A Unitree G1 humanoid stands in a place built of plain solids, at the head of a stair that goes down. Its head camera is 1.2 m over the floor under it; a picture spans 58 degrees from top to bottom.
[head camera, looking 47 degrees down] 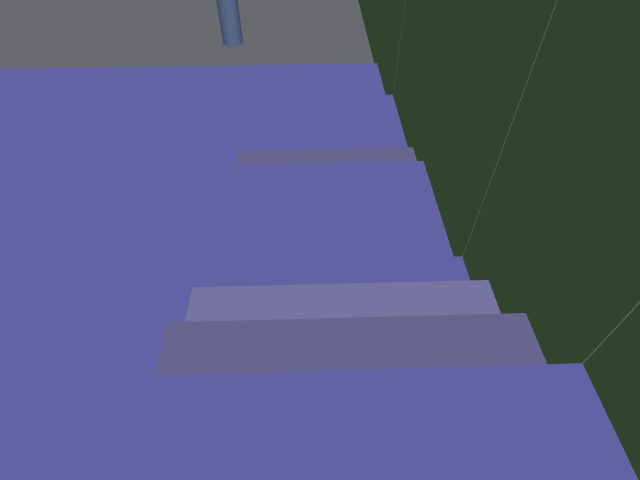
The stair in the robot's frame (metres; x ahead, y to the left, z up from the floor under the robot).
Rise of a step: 0.18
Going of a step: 0.30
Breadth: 1.34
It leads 2 degrees to the left of straight ahead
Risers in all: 4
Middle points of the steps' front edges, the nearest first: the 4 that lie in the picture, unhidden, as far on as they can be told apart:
0.59 -0.12 0.00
0.89 -0.11 -0.18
1.19 -0.10 -0.36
1.49 -0.09 -0.54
